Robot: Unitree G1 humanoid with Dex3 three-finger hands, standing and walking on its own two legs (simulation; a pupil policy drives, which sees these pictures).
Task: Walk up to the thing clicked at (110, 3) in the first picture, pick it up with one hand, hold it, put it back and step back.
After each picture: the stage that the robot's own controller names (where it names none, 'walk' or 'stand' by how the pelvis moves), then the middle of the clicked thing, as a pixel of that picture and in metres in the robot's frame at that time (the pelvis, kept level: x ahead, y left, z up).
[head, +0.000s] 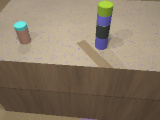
stand; (103, 27) +0.71 -0.09 +0.01
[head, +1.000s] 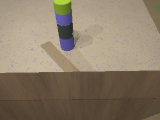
rise first; (65, 26) +0.64 +0.11 +0.04
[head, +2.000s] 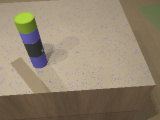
stand; (33, 43) +0.54 +0.22 +0.03
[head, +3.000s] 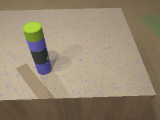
stand; (39, 51) +0.54 +0.20 +0.01
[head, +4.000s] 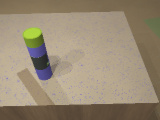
stand; (39, 56) +0.52 +0.21 +0.00
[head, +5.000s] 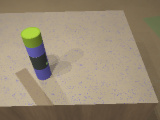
stand; (38, 56) +0.51 +0.21 +0.00
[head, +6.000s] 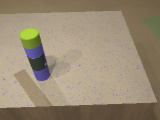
stand; (36, 57) +0.51 +0.21 +0.00
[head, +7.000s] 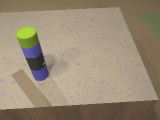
rise first; (34, 56) +0.50 +0.22 +0.01
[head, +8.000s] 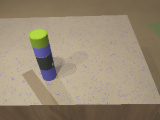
go down; (44, 57) +0.52 +0.21 +0.01
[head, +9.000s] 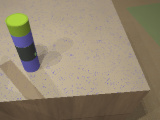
go down; (25, 46) +0.52 +0.20 +0.03
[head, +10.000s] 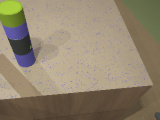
go down; (19, 38) +0.51 +0.20 +0.06
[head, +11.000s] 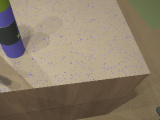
close in; (5, 26) +0.52 +0.21 +0.08
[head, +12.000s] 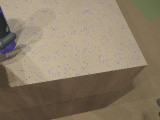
close; out of the picture +0.53 +0.21 +0.10
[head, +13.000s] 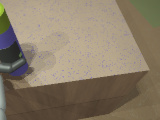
lift; (6, 45) +0.45 +0.20 +0.09
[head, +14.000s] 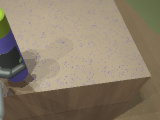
lift; (6, 51) +0.43 +0.21 +0.10
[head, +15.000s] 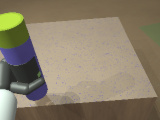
lift; (24, 63) +0.31 +0.17 +0.21
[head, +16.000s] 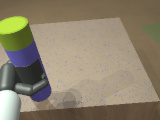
hold; (29, 65) +0.32 +0.16 +0.19
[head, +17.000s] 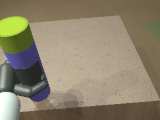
crouch; (28, 66) +0.31 +0.16 +0.20
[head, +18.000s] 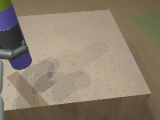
crouch; (9, 32) +0.43 +0.20 +0.21
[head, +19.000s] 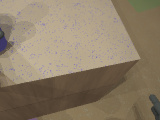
lower; out of the picture +0.52 +0.21 +0.10
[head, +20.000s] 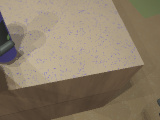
lower; out of the picture +0.50 +0.20 +0.10
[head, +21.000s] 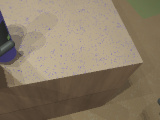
lower; out of the picture +0.50 +0.20 +0.10
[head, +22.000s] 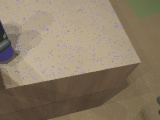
lower; out of the picture +0.51 +0.20 +0.10
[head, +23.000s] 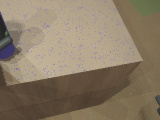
loosen; out of the picture +0.51 +0.20 +0.10
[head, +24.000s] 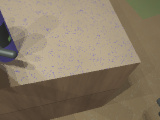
withdraw; out of the picture +0.50 +0.19 +0.10
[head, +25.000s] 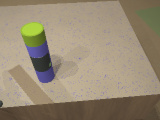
sink last; (40, 56) +0.47 +0.17 +0.05
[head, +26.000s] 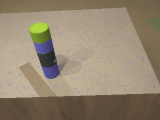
stand; (46, 53) +0.51 +0.19 +0.05
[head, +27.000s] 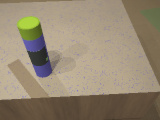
stand; (37, 50) +0.48 +0.19 +0.06
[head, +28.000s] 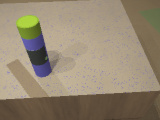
stand; (36, 50) +0.48 +0.19 +0.07
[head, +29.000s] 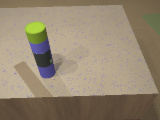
stand; (42, 53) +0.50 +0.19 +0.03
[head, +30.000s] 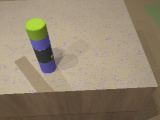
walk; (42, 49) +0.51 +0.18 +0.02
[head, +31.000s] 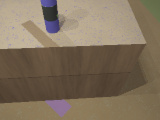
walk; (49, 8) +0.72 +0.17 +0.02
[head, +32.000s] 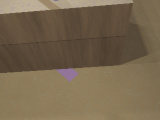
walk; out of the picture +1.04 +0.21 +0.03
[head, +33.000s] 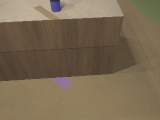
stand; out of the picture +1.09 +0.20 +0.01
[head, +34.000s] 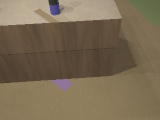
stand; out of the picture +1.10 +0.20 +0.00
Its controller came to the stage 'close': yes
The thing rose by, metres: 0.21
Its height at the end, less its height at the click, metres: +0.00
